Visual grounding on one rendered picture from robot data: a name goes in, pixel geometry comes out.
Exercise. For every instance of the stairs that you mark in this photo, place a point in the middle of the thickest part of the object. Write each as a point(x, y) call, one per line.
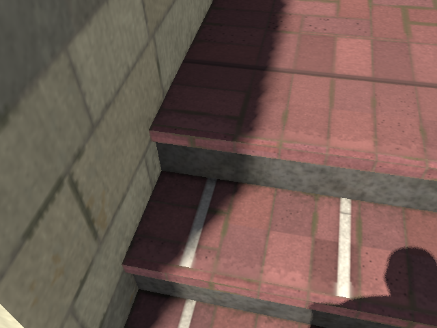
point(357, 253)

